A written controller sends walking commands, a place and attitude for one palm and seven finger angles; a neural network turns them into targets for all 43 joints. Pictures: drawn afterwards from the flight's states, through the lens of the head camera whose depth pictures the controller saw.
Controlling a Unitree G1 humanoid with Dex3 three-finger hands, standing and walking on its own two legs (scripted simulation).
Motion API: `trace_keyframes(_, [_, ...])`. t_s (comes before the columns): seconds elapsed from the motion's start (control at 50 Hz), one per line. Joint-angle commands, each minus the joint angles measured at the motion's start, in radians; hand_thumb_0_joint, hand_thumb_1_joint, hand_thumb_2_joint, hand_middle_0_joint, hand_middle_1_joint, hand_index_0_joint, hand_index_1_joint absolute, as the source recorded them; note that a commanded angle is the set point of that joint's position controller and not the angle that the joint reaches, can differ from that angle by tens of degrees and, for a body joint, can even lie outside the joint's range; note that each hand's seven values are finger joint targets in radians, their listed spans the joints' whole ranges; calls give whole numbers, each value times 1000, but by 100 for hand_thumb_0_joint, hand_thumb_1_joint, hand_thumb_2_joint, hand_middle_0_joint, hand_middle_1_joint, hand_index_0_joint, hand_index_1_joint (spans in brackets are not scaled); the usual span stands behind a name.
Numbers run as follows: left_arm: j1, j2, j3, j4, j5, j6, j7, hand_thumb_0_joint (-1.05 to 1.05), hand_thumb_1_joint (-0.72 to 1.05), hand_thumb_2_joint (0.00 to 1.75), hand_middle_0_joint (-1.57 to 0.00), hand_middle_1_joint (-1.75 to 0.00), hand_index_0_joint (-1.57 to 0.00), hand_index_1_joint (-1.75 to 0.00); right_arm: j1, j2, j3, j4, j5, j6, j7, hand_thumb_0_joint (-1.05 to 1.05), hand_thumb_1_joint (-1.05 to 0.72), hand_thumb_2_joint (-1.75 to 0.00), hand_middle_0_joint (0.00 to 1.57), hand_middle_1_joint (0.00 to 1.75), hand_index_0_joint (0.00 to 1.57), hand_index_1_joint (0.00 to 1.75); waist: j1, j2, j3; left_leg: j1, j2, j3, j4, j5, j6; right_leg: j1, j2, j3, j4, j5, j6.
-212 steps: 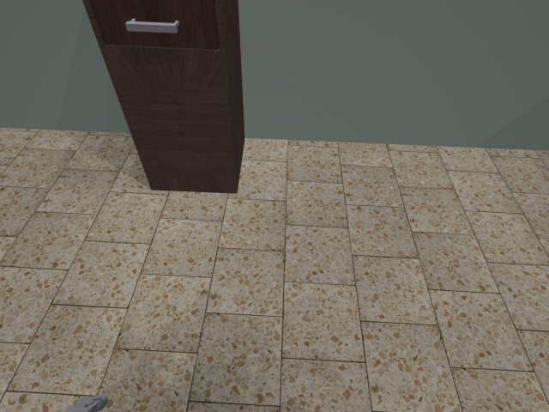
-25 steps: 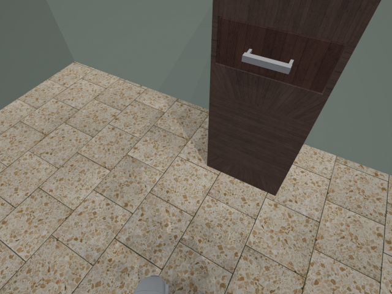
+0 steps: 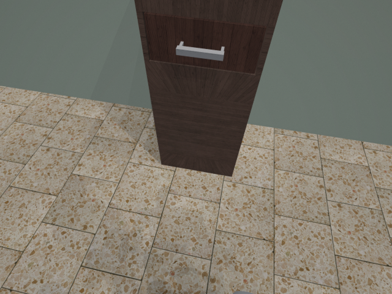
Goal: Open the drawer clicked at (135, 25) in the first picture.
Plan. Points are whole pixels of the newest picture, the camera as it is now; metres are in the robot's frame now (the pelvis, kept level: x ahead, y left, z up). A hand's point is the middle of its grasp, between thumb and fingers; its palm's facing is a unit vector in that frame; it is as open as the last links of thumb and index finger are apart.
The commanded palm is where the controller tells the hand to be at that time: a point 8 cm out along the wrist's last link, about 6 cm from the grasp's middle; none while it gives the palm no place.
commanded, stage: take the last steps up to it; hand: left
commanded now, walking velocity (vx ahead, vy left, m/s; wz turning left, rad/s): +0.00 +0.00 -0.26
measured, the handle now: (201, 49) +0.82 +0.03 +0.04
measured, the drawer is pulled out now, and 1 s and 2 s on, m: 0.00 0.00 0.00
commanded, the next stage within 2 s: come to a stop and stand still in 1.04 s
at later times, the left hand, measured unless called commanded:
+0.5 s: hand out of the picture +0.06 +0.14 -0.17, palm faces -0.03 -0.98 -0.20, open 7.3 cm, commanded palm none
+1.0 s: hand (166, 237) +0.27 +0.09 -0.18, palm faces -0.15 -0.96 -0.23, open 7.3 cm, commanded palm none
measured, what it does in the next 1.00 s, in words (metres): walks ahead: right foot, then left foot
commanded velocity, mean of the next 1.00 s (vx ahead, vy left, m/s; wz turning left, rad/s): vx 0.25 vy -0.03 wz -0.08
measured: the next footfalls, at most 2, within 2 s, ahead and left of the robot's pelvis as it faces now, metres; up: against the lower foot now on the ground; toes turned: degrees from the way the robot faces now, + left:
right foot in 0.08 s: +0.02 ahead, -0.13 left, +0.00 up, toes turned -7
left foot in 0.58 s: +0.13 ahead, +0.08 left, +0.00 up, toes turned +1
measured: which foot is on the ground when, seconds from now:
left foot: down 0.00-0.08, up 0.10-0.56, down 0.58-0.96, up 0.98-1.00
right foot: up 0.00-0.06, down 0.08-0.58, up 0.60-0.94, down 0.96-1.00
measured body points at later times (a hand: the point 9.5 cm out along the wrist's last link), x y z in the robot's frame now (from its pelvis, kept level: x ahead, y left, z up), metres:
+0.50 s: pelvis +0.03 -0.04 +0.00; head +0.03 -0.04 +0.45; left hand +0.06 +0.19 -0.15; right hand +0.06 -0.29 -0.15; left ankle +0.07 +0.09 -0.71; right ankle -0.02 -0.12 -0.74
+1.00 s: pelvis +0.17 -0.09 -0.02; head +0.19 -0.11 +0.43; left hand +0.28 +0.14 -0.16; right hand +0.04 -0.28 -0.18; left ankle +0.10 +0.07 -0.72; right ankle +0.23 -0.20 -0.74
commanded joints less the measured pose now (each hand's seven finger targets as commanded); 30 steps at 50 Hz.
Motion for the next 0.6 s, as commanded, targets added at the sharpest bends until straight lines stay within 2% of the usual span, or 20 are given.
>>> trace_keyframes(0.0, [-1,34,1,-73,-3,-57,5,0,90,90,-20,-30,-20,-30,58,-219,-69,-15,4,-7,-3,0,-90,-90,20,30,20,30,-18,232,-148,142,194,-116,-32,506,107,81,38,-63,-303,115,-30])
trace_keyframes(0.02, [56,56,5,-50,-2,-66,8,0,90,90,-20,-30,-20,-30,52,-211,-68,-13,9,-5,-1,0,-90,-90,20,30,20,30,12,180,-173,83,166,-88,46,420,63,204,30,-54,-450,266,-40])
trace_keyframes(0.04, [106,142,18,-32,6,-82,19,0,90,90,-20,-30,-20,-30,76,-158,-59,-19,19,-3,6,0,-90,-90,20,30,20,30,31,-18,-211,-115,110,-43,204,193,-4,425,-123,113,-527,503,-86])
trace_keyframes(0.06, [147,232,34,-14,6,-89,34,0,90,90,-20,-30,-20,-30,12,-79,-30,-63,18,0,9,0,-90,-90,20,30,20,30,61,-260,-186,-351,-9,-33,391,-339,-53,470,-352,347,-513,873,-192])
trace_keyframes(0.08, [180,216,30,-2,-5,-83,43,0,90,90,-20,-30,-20,-30,-47,-100,-28,-69,20,19,-9,0,-90,-90,20,30,20,30,92,-220,-193,-314,-6,-175,483,-369,-40,354,-350,318,-495,913,-256])
trace_keyframes(0.1, [131,191,31,0,-3,-79,45,0,90,90,-20,-30,-20,-30,-42,-92,-30,-50,17,26,-13,0,-90,-90,20,30,20,30,64,-275,-161,-349,-16,-192,564,-337,-38,324,-303,331,-525,740,-272])
trace_keyframes(0.12, [83,152,21,-10,-4,-78,44,0,90,90,-20,-30,-20,-30,-20,-111,-33,-27,10,27,-9,0,-90,-90,20,30,20,30,45,-219,-128,-374,-17,-209,618,-262,-41,312,-264,297,-558,563,-261])
trace_keyframes(0.14, [34,122,16,-16,-4,-78,46,0,90,90,-20,-30,-20,-30,7,-110,-36,-1,4,21,0,0,-90,-90,20,30,20,30,18,-164,-116,-369,-3,-197,623,-188,-46,300,-224,242,-571,441,-240])
trace_keyframes(0.16, [12,107,8,-22,-3,-86,43,0,90,90,-20,-30,-20,-30,29,-106,-36,13,-3,17,6,0,-90,-90,20,30,20,30,3,-148,-99,-361,-5,-180,611,-141,-54,280,-197,202,-582,401,-220])
trace_keyframes(0.2, [42,97,3,-6,-2,-102,37,0,90,90,-20,-30,-20,-30,21,-103,-38,22,-6,11,13,0,-90,-90,20,30,20,30,12,-131,-67,-338,-10,-165,576,-105,-59,235,-189,209,-616,322,-222])
trace_keyframes(0.26, [87,95,4,22,1,-115,34,0,90,90,-20,-30,-20,-30,4,-93,-40,23,-8,1,22,0,-90,-90,20,30,20,30,24,-115,-43,-354,-12,-155,507,-87,-55,254,-189,244,-660,170,-240])
trace_keyframes(0.34, [137,89,3,53,4,-128,34,0,90,90,-20,-30,-20,-30,-41,-82,-40,6,-5,-11,29,0,-90,-90,20,30,20,30,38,-98,-15,-358,-12,-160,391,-99,-42,272,-209,306,-696,68,-269])
trace_keyframes(0.4, [153,96,3,72,5,-131,33,0,90,90,-20,-30,-20,-30,-60,-70,-35,-1,-2,-22,32,0,-90,-90,20,30,20,30,41,-107,-2,-319,-22,-158,300,-109,-28,265,-210,309,-691,84,-273])
trace_keyframes(0.44, [170,92,0,91,7,-132,32,0,90,90,-20,-30,-20,-30,-62,-60,-32,0,3,-32,32,0,-90,-90,20,30,20,30,39,-90,-4,-249,-36,-150,216,-123,-13,248,-208,309,-668,115,-270])
trace_keyframes(0.48, [160,88,-1,106,1,-131,29,0,90,90,-20,-30,-20,-30,-2,-50,-25,26,3,-44,26,0,-90,-90,20,30,20,30,7,-87,-22,-112,-63,-113,71,-42,-7,213,-162,260,-611,147,-239])
trace_keyframes(0.5, [160,79,-3,114,-5,-129,27,0,90,90,-20,-30,-20,-30,39,-52,-22,49,3,-51,21,0,-90,-90,20,30,20,30,-10,-72,-27,7,-77,-89,-12,19,-5,148,-130,232,-566,142,-215])
trace_keyframes(0.52, [163,52,-9,116,-9,-126,23,0,90,90,-20,-30,-20,-30,96,-77,-23,74,4,-59,12,0,-90,-90,20,30,20,30,-34,-5,-30,155,-63,-110,-66,9,6,39,-85,198,-483,136,-189])
trace_keyframes(0.54, [171,7,-17,110,-9,-127,15,0,90,90,-20,-30,-20,-30,186,-141,-40,101,-1,-64,3,0,-90,-90,20,30,20,30,-71,169,-61,303,80,-311,-138,-117,65,-116,-2,132,-285,107,-148])
trace_keyframes(0.56, [148,-33,-25,79,-11,-129,9,0,90,90,-20,-30,-20,-30,282,-234,-60,113,-12,-59,0,0,-90,-90,20,30,20,30,-103,337,-62,330,309,-595,-293,-273,169,-253,83,-30,-15,-65,-102])
trace_keyframes(0.58, [73,9,-19,53,5,-124,13,0,90,90,-20,-30,-20,-30,302,-224,-57,119,-10,-56,-6,0,-90,-90,20,30,20,30,-121,273,-28,248,354,-663,-358,-333,201,-290,46,29,162,-102,-101])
